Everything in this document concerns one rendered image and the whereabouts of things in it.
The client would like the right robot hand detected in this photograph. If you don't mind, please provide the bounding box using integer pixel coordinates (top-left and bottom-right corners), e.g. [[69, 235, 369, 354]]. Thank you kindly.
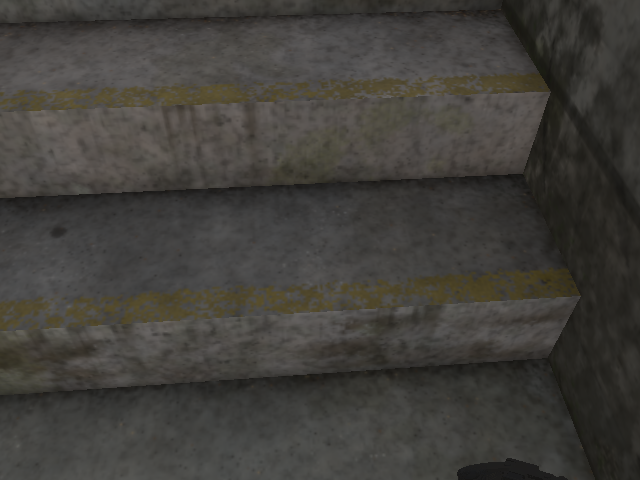
[[457, 458, 568, 480]]

